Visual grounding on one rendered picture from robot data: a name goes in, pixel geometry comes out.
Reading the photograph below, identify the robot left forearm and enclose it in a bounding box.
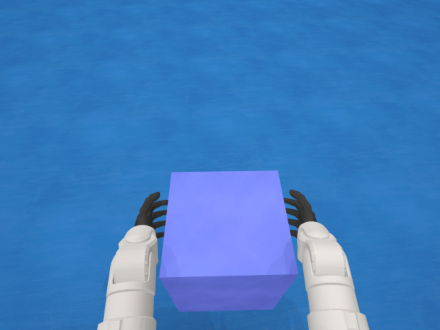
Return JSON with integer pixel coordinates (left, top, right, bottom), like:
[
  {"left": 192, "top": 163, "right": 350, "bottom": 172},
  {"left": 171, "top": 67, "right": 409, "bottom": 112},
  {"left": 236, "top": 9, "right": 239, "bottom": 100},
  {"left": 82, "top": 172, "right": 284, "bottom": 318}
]
[{"left": 97, "top": 225, "right": 158, "bottom": 330}]

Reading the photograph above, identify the carton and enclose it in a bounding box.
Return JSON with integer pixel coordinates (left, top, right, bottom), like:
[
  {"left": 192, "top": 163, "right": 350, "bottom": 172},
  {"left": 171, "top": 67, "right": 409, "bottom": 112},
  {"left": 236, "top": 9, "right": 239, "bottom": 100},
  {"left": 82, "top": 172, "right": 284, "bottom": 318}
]
[{"left": 159, "top": 170, "right": 298, "bottom": 312}]

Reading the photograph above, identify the robot left hand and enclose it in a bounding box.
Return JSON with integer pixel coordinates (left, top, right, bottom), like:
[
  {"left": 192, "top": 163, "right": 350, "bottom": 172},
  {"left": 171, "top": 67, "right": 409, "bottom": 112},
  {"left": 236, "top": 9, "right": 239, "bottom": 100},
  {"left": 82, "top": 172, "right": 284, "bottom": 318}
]
[{"left": 134, "top": 192, "right": 168, "bottom": 239}]

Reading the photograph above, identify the robot right forearm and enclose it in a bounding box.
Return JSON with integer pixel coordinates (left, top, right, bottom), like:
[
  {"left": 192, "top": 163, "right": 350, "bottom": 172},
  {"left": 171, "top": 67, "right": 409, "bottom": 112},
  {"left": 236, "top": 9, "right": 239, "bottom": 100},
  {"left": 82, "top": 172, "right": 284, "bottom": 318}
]
[{"left": 297, "top": 221, "right": 369, "bottom": 330}]

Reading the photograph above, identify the robot right hand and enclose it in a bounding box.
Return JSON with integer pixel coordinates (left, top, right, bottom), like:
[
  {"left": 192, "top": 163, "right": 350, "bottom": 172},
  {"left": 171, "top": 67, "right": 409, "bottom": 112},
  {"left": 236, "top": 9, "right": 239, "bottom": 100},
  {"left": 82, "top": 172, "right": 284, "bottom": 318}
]
[{"left": 283, "top": 190, "right": 317, "bottom": 238}]

